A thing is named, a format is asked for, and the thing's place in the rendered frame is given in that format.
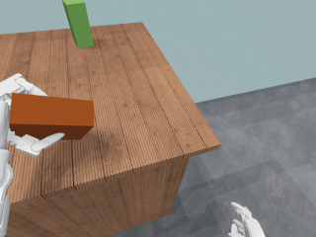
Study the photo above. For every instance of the table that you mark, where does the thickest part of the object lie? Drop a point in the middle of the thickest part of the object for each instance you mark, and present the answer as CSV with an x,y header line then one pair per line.
x,y
127,170

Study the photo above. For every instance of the robot left hand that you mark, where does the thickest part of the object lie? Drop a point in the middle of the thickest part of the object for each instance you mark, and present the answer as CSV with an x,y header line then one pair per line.
x,y
26,144

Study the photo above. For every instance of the left robot forearm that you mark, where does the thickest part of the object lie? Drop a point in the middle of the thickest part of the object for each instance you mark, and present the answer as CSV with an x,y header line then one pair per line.
x,y
6,179

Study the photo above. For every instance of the robot right hand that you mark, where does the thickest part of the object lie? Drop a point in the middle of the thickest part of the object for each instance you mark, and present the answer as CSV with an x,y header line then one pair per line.
x,y
251,226

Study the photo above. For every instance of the sponge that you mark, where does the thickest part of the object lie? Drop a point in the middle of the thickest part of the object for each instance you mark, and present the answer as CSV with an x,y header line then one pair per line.
x,y
41,116

